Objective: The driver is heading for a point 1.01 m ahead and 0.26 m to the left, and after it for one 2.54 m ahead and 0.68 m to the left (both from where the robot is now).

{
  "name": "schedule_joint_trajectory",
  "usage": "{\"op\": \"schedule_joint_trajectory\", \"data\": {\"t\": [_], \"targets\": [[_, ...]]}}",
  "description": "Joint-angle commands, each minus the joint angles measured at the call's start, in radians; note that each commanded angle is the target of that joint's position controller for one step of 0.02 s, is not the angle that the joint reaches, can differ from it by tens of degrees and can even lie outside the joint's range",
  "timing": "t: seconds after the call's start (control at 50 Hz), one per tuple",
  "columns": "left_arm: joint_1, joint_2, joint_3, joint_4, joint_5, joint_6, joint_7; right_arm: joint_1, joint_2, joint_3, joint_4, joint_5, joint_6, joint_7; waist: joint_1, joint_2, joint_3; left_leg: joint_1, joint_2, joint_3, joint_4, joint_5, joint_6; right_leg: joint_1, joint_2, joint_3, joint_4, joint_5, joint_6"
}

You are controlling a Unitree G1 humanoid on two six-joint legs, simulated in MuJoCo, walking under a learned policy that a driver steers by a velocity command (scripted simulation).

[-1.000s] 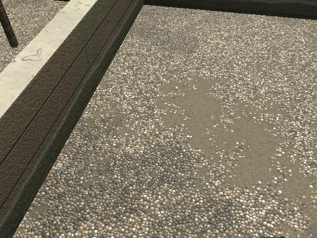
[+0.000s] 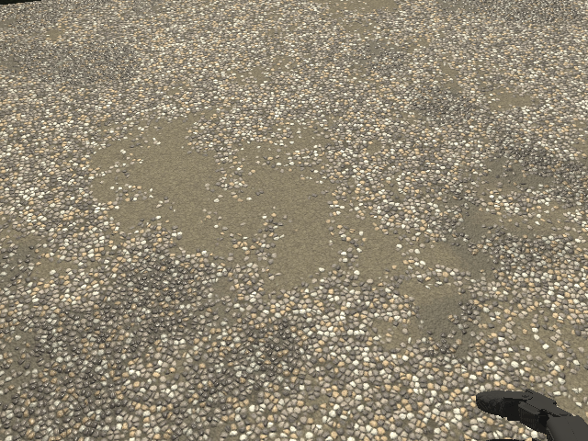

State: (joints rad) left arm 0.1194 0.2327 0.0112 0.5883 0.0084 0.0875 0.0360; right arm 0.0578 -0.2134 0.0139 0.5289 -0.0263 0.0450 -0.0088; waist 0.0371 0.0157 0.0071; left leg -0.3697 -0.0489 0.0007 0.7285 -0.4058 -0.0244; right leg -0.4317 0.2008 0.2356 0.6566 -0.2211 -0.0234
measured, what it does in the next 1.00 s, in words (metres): steps on the spot: right foot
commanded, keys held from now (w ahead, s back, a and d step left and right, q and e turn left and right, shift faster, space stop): w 0.18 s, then w+q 0.82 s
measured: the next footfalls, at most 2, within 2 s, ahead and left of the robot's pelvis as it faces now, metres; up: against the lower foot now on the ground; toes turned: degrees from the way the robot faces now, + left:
right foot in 0.32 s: +0.07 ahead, -0.15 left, +0.00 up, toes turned +4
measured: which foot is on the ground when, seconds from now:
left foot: down 0.00-1.00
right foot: down 0.00-0.02, up 0.04-0.30, down 0.32-1.00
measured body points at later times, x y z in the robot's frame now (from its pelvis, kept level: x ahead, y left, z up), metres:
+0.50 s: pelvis +0.03 -0.04 +0.01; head +0.02 -0.04 +0.46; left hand +0.25 +0.16 -0.06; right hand +0.18 -0.26 -0.09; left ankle +0.01 +0.08 -0.72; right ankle +0.03 -0.15 -0.72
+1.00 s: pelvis +0.03 -0.04 +0.00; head +0.03 -0.02 +0.45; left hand +0.19 +0.21 -0.08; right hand +0.27 -0.22 -0.07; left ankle +0.01 +0.08 -0.72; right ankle +0.03 -0.15 -0.72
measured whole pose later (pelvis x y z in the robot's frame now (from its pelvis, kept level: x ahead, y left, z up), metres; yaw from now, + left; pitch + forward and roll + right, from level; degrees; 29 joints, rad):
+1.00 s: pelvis +0.03 -0.04 +0.00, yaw +14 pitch +0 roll -1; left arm 0.09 0.19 0.00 0.55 0.04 0.05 0.01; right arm 0.11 -0.20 0.02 0.55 0.01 0.11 -0.01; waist -0.02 -0.02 0.02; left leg -0.35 -0.11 -0.23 0.77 -0.40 0.00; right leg -0.29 -0.05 -0.17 0.71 -0.41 -0.01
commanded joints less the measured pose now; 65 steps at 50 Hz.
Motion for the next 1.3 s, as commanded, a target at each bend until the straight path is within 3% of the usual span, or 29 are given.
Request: {"op": "schedule_joint_trajectory", "data": {"t": [0.02,0.04,0.06,0.08,0.1,0.16,0.22,0.26,0.3,0.32,0.34,0.36,0.38,0.48,0.5,0.62,0.64,0.7,0.72,0.8,0.82,0.9,1.3], "targets": [[-0.100,0.032,0.011,-0.071,-0.033,-0.013,-0.005,0.129,-0.009,-0.002,-0.021,-0.023,-0.005,-0.007,-0.084,0.094,-0.168,0.555,0.130,-0.101,-0.210,0.070,0.048,-0.253,-0.121,0.153,-0.079,-0.229,-0.039],[-0.186,0.063,0.015,-0.122,-0.038,-0.019,-0.012,0.147,-0.097,-0.020,-0.035,-0.019,-0.007,0.001,-0.147,0.252,-0.100,0.445,0.289,-0.342,-0.332,0.093,0.066,-0.351,-0.043,0.053,0.017,-0.283,0.002],[-0.224,0.108,0.034,-0.116,-0.017,-0.028,-0.014,0.134,-0.123,-0.025,-0.037,-0.005,-0.012,-0.005,-0.134,0.151,-0.033,0.328,0.323,-0.399,-0.391,0.178,0.054,-0.323,-0.055,0.083,0.086,-0.196,0.038],[-0.196,0.111,0.043,-0.094,-0.036,-0.036,-0.020,0.108,-0.119,-0.023,-0.035,0.005,-0.019,-0.002,-0.107,0.140,-0.056,0.312,0.314,-0.436,-0.425,0.017,0.056,-0.286,-0.075,0.073,0.099,-0.160,0.051],[-0.185,0.112,0.042,-0.083,-0.036,-0.038,-0.025,0.056,-0.102,-0.013,-0.047,0.009,-0.027,-0.001,-0.075,0.111,-0.032,0.259,0.300,-0.401,-0.449,-0.022,0.058,-0.253,-0.087,0.061,0.111,-0.110,0.066],[-0.165,0.070,0.027,-0.058,-0.015,-0.021,-0.029,-0.012,-0.066,0.005,-0.061,0.026,-0.050,0.020,-0.031,0.119,-0.052,0.121,0.229,-0.258,-0.456,0.100,0.078,-0.061,-0.103,-0.026,0.147,-0.037,0.089],[-0.204,0.044,0.008,-0.060,-0.012,-0.013,-0.035,0.004,-0.061,0.009,-0.058,0.030,-0.056,0.037,-0.035,0.101,-0.058,0.082,0.198,-0.205,-0.448,0.096,0.099,0.048,-0.132,-0.094,0.073,-0.033,0.091],[-0.237,0.035,-0.006,-0.064,-0.012,-0.016,-0.039,0.035,-0.079,0.001,-0.050,0.031,-0.040,0.042,-0.053,0.088,-0.043,0.107,0.185,-0.222,-0.436,0.050,0.131,0.085,-0.153,-0.151,-0.048,-0.052,0.082],[-0.206,0.010,-0.021,-0.049,0.008,-0.024,-0.037,0.058,-0.102,-0.010,-0.039,0.034,-0.017,0.043,-0.043,0.076,-0.051,0.122,0.154,-0.242,-0.398,0.040,0.140,0.177,-0.159,-0.211,-0.166,-0.044,0.063],[-0.157,-0.003,-0.024,-0.040,0.054,-0.020,-0.025,0.107,-0.111,-0.011,-0.008,0.034,-0.015,0.023,-0.027,0.038,-0.036,0.137,0.150,-0.220,-0.333,0.205,0.146,0.209,-0.172,-0.210,-0.197,-0.031,0.041],[-0.127,0.008,-0.024,-0.033,0.064,-0.022,-0.014,0.140,-0.098,-0.007,-0.003,0.038,-0.017,0.015,-0.036,0.023,-0.087,0.128,0.134,-0.210,-0.285,0.281,0.142,0.275,-0.189,-0.200,-0.134,-0.014,0.024],[-0.151,0.049,-0.009,-0.038,0.037,-0.029,-0.015,0.157,-0.063,0.003,-0.006,0.033,-0.022,0.016,-0.043,-0.052,-0.104,0.121,0.083,-0.141,-0.285,0.136,0.122,0.234,-0.193,-0.175,-0.105,-0.044,0.020],[-0.171,0.044,-0.014,-0.052,0.023,-0.034,-0.019,0.108,-0.062,0.002,-0.013,0.029,-0.023,0.015,-0.022,-0.063,-0.065,0.112,0.061,-0.111,-0.246,0.079,0.111,0.201,-0.206,-0.162,-0.135,-0.045,0.017],[-0.162,0.060,-0.017,-0.079,0.015,-0.051,-0.011,0.120,-0.062,-0.010,-0.017,0.022,-0.003,0.011,-0.040,-0.133,-0.043,0.096,0.009,-0.063,-0.097,0.118,0.085,0.164,-0.258,-0.113,-0.161,0.041,-0.022],[-0.169,0.028,-0.026,-0.094,0.010,-0.050,-0.012,0.116,-0.054,-0.008,-0.019,0.012,0.000,0.007,-0.033,-0.119,-0.053,0.075,0.009,-0.065,-0.089,0.142,0.074,0.193,-0.263,-0.119,-0.144,0.105,-0.026],[-0.103,0.056,-0.006,-0.097,0.018,-0.047,-0.003,0.093,-0.073,-0.024,-0.024,0.017,0.012,-0.001,-0.033,-0.053,-0.084,0.058,-0.004,-0.083,-0.031,0.267,0.066,0.240,-0.264,-0.186,-0.044,0.303,-0.018],[-0.100,0.057,-0.007,-0.101,0.018,-0.055,-0.008,0.075,-0.057,-0.018,-0.041,0.017,0.012,0.007,-0.032,-0.080,-0.081,0.036,-0.003,-0.082,-0.026,0.260,0.062,0.248,-0.272,-0.192,-0.056,0.304,-0.003],[-0.090,0.061,0.001,-0.106,0.019,-0.060,-0.011,0.071,-0.069,-0.025,-0.039,0.020,0.018,0.008,-0.039,-0.061,-0.101,0.039,-0.009,-0.092,-0.020,0.303,0.064,0.260,-0.280,-0.228,-0.033,0.331,0.004],[-0.089,0.048,-0.004,-0.105,0.030,-0.059,-0.012,0.062,-0.067,-0.024,-0.042,0.020,0.023,0.010,-0.043,-0.054,-0.111,0.043,-0.013,-0.106,-0.023,0.325,0.067,0.263,-0.276,-0.250,-0.028,0.335,0.011],[-0.093,0.044,0.001,-0.118,0.029,-0.053,-0.019,0.044,-0.085,-0.027,-0.043,0.028,0.038,0.008,-0.049,0.004,-0.109,0.021,-0.013,-0.167,-0.054,0.438,0.098,0.264,-0.238,-0.321,0.012,0.201,0.047],[-0.101,0.036,-0.002,-0.122,0.030,-0.057,-0.020,0.018,-0.080,-0.030,-0.057,0.038,0.046,0.004,-0.049,0.004,-0.100,-0.005,-0.008,-0.200,-0.068,0.455,0.097,0.285,-0.228,-0.324,0.011,0.221,0.051],[-0.094,0.031,0.001,-0.128,0.034,-0.061,-0.026,0.016,-0.088,-0.029,-0.061,0.033,0.053,-0.001,-0.063,0.017,-0.106,-0.061,-0.015,-0.243,-0.089,0.441,0.107,0.320,-0.240,-0.343,0.025,0.170,0.049],[-0.112,0.026,0.029,-0.123,0.023,-0.031,-0.040,0.082,-0.098,-0.044,-0.047,0.041,0.030,-0.007,-0.076,0.000,-0.092,-0.307,-0.064,-0.337,-0.142,0.266,0.120,0.423,-0.302,-0.395,0.034,-0.119,0.022]]}}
